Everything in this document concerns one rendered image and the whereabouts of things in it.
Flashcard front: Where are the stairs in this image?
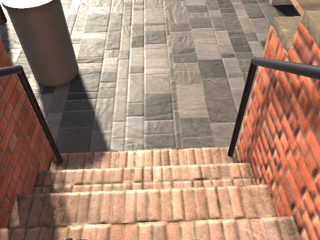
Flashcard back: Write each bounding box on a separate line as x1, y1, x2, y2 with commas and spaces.
0, 146, 301, 240

